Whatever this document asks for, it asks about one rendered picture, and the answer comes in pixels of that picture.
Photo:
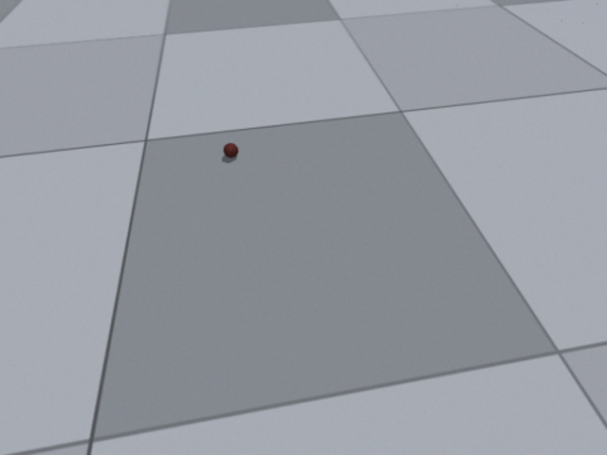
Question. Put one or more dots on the ball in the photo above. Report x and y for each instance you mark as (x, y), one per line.
(230, 150)

